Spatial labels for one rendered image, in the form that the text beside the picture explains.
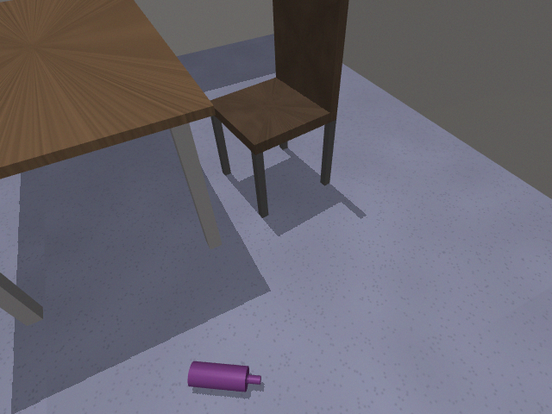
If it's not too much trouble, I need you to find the bottle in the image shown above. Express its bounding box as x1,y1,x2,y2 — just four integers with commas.
187,361,261,392

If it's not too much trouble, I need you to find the chair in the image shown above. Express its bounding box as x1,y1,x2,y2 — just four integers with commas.
210,0,349,218

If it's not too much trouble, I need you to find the table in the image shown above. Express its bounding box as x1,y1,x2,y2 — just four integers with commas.
0,0,222,326

